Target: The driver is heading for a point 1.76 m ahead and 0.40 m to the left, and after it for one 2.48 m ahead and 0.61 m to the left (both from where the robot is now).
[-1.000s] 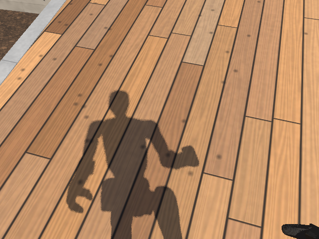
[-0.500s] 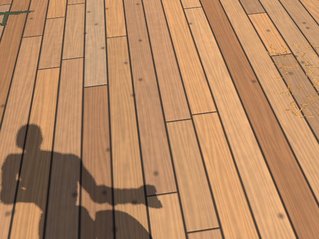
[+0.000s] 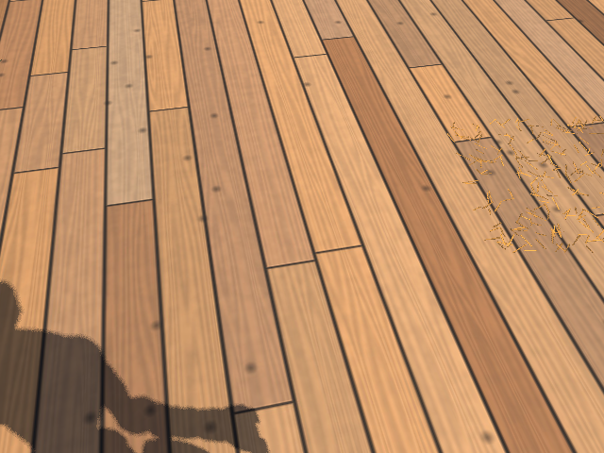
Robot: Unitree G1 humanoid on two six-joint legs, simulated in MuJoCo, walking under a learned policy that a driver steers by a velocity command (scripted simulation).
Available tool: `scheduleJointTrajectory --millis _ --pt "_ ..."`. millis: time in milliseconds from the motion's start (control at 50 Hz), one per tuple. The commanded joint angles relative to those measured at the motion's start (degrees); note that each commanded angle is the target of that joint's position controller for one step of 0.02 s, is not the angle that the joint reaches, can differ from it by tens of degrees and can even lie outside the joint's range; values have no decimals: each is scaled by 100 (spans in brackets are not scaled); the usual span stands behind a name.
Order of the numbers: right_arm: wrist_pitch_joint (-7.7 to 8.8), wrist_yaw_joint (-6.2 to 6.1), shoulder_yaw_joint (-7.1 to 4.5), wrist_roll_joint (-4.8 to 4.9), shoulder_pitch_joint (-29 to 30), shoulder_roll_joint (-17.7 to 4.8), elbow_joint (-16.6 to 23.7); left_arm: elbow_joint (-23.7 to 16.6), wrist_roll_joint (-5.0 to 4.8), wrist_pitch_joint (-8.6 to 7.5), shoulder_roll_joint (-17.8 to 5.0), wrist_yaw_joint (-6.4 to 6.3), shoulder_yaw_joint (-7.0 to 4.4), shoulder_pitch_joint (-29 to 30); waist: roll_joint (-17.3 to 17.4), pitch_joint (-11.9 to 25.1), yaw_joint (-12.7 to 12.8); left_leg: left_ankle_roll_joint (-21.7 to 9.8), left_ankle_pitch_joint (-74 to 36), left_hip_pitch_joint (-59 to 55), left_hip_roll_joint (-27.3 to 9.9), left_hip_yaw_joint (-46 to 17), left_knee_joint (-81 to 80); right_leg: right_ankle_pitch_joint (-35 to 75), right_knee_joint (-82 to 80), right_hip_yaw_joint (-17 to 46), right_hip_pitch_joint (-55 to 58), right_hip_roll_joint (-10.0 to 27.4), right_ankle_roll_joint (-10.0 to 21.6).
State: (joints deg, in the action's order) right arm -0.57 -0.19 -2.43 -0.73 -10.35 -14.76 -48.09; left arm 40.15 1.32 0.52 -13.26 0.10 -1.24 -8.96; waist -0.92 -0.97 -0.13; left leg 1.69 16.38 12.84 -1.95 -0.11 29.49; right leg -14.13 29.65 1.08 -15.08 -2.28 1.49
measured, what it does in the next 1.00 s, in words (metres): stands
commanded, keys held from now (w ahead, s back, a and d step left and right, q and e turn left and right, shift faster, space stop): no key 1.00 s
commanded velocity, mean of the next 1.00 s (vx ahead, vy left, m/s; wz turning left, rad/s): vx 0.00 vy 0.00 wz -0.02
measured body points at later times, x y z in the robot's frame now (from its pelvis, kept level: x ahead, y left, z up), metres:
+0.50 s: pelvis +0.01 +0.01 +0.00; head +0.01 +0.01 +0.45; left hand +0.10 +0.27 -0.13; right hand +0.09 -0.24 -0.14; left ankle -0.01 +0.14 -0.74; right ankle +0.02 -0.10 -0.74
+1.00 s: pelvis +0.01 +0.02 +0.00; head +0.01 +0.02 +0.45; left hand +0.06 +0.27 -0.14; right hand +0.04 -0.24 -0.15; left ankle -0.01 +0.14 -0.74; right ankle +0.02 -0.10 -0.74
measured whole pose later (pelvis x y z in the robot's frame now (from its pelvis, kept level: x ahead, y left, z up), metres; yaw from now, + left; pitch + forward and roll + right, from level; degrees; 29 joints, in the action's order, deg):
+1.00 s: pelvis +0.01 +0.02 +0.00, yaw +0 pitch -2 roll +0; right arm 0.3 -2.2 -0.9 -0.2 -12.6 -12.5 -61.8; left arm 60.5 0.0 0.4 -12.1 -2.3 -2.2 -10.9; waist 0.0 -2.4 -0.3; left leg 0.2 15.8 9.6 -0.2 0.1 27.1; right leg -14.0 27.5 1.5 -11.8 -0.5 0.0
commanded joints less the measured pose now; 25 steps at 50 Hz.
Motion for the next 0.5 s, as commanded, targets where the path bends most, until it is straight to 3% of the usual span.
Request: scheduleJointTrajectory --millis 20,200,500 --pt "187 -11 -113 -10 278 -667 288 -341 -4 1 -710 -64 -239 162 569 182 51 -234 -429 257 -351 -413 -682 478 -347 428 338 382 116" --pt "176 -109 -39 20 121 -607 -1 56 -46 -41 -590 -120 -281 -66 99 147 -23 -239 -552 57 -229 -303 -543 772 -413 420 328 403 42" --pt "141 -142 -2 45 59 -507 -649 833 -91 -58 -602 -225 -300 -216 105 44 -19 -228 -682 -17 -80 -194 -659 988 -497 339 527 409 -9"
